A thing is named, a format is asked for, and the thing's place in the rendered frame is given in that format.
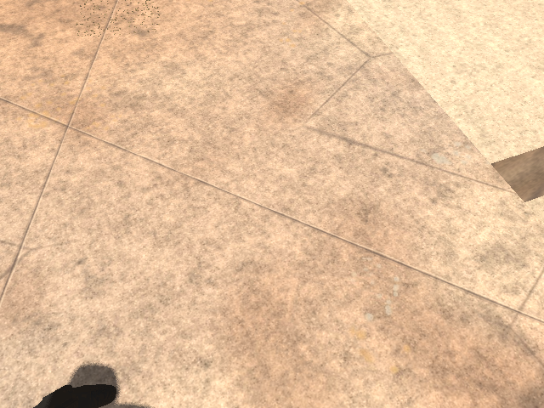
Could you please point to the left robot hand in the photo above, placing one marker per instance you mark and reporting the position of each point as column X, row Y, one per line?
column 86, row 396

